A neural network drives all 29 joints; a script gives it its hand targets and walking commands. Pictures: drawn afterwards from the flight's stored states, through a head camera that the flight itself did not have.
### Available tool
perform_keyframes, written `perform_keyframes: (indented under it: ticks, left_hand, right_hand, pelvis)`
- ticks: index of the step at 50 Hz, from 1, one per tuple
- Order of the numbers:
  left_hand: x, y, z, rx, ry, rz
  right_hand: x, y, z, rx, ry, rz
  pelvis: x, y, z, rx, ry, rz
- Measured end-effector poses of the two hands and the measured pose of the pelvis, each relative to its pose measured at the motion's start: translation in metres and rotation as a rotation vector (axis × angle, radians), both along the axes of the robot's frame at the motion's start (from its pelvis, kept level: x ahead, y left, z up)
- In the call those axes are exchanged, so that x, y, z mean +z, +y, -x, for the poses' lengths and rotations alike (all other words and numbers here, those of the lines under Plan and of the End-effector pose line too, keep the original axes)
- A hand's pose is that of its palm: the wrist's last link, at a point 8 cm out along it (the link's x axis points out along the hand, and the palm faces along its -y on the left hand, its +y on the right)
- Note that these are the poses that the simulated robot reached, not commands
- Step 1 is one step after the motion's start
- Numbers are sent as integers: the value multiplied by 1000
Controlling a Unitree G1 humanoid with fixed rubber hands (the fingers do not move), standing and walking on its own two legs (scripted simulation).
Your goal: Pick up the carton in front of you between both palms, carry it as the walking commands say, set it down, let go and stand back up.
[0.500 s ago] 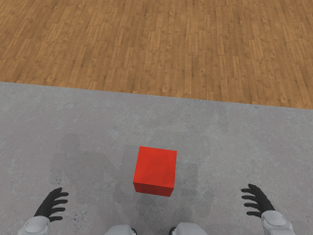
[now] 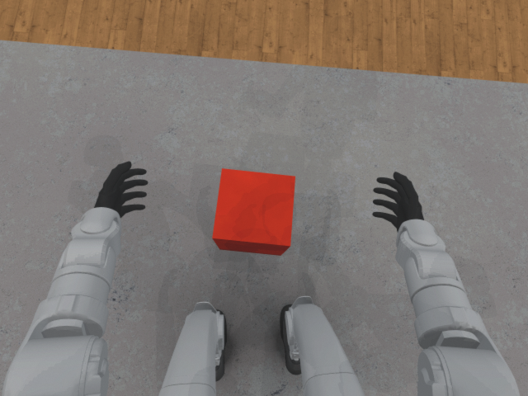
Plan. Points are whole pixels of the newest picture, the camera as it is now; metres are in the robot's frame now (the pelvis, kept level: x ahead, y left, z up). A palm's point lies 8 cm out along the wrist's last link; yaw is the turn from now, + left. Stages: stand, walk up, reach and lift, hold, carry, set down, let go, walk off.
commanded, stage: reach and lift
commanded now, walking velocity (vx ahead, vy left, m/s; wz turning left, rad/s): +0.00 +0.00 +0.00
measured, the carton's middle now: (254, 216) +0.47 -0.02 -0.56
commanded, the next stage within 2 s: none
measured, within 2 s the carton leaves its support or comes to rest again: neither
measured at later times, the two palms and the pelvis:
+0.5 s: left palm (160, 150) +0.52 +0.17 -0.17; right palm (356, 172) +0.46 -0.21 -0.17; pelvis -0.02 +0.01 -0.05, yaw +0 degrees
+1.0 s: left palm (184, 196) +0.50 +0.17 -0.41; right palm (328, 209) +0.45 -0.21 -0.40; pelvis -0.06 +0.00 -0.25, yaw -2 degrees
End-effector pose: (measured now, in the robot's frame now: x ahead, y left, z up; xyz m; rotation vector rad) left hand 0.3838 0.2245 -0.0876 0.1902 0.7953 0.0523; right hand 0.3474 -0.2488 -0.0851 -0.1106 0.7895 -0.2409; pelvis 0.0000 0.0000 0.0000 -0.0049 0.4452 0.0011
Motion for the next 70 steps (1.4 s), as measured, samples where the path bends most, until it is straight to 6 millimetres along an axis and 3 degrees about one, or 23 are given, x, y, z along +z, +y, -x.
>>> perform_keyframes:
  ticks: [11, 16, 21, 26, 30, 39, 44, 52, 62, 66, 70]
  left_hand:
    - [-19, -31, -83, -28, -76, 72]
    - [-32, -44, -117, -43, -115, 96]
    - [-53, -51, -134, -47, -131, 101]
    - [-87, -52, -135, -34, -119, 102]
    - [-126, -53, -128, -19, -100, 97]
    - [-236, -52, -112, -5, -92, 83]
    - [-282, -50, -110, -8, -113, 79]
    - [-333, -54, -113, 1, -101, 82]
    - [-400, -59, -111, 8, -57, 91]
    - [-414, -59, -111, 1, -62, 87]
    - [-414, -62, -118, -13, -82, 90]
  right_hand:
    - [-25, 27, -71, -52, -97, -61]
    - [-38, 38, -100, -61, -139, -71]
    - [-57, 43, -114, -61, -154, -69]
    - [-88, 43, -114, -64, -139, -71]
    - [-125, 43, -111, -65, -119, -70]
    - [-231, 38, -100, -61, -96, -64]
    - [-278, 35, -98, -59, -110, -65]
    - [-332, 41, -100, -57, -96, -81]
    - [-399, 47, -101, -42, -41, -80]
    - [-411, 49, -104, -42, -41, -81]
    - [-411, 51, -109, -43, -59, -81]
  pelvis:
    - [-31, 3, 39, 7, 154, 4]
    - [-41, 5, 40, 12, 228, 9]
    - [-45, 6, 30, 12, 304, 12]
    - [-55, 6, 17, 10, 385, 15]
    - [-77, 6, 10, 7, 447, 17]
    - [-159, 5, 21, -2, 490, 21]
    - [-207, 4, 37, -7, 443, 21]
    - [-264, 3, 60, -12, 339, 19]
    - [-303, 3, 68, -13, 251, 21]
    - [-311, 3, 63, -17, 219, 22]
    - [-315, 4, 58, -18, 218, 25]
